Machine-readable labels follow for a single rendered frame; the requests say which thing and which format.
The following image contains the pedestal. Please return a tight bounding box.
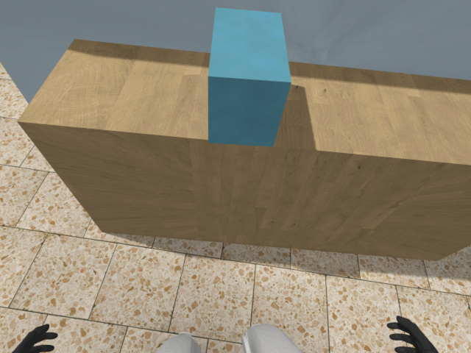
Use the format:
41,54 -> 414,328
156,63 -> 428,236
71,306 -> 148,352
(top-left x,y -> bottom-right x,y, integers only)
17,39 -> 471,261

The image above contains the left robot hand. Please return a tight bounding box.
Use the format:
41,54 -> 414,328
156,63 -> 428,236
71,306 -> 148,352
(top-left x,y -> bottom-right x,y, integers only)
12,324 -> 58,353

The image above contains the right robot hand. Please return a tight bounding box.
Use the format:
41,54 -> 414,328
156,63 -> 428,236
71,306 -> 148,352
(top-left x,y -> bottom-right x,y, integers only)
387,315 -> 438,353

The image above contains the robot thigh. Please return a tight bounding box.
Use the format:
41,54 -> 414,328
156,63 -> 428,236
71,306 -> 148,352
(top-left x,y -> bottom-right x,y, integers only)
157,335 -> 202,353
241,324 -> 303,353

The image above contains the robot left thigh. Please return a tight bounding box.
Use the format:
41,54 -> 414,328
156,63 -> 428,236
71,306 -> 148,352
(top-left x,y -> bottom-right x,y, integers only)
157,335 -> 202,353

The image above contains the robot right thigh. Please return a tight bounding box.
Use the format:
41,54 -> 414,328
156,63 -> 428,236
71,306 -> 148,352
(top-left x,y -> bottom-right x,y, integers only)
241,324 -> 303,353

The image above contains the carton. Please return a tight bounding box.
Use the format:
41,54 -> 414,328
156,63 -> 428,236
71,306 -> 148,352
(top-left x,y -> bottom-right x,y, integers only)
208,7 -> 291,147

